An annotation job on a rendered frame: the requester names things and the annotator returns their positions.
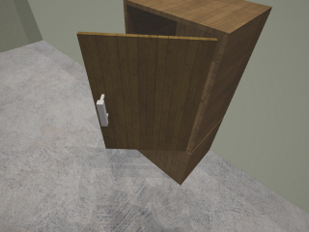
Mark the cupboard door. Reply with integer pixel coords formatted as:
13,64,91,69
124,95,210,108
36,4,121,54
76,31,218,152

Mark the handle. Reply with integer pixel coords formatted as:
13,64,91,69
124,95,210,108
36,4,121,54
97,94,109,127

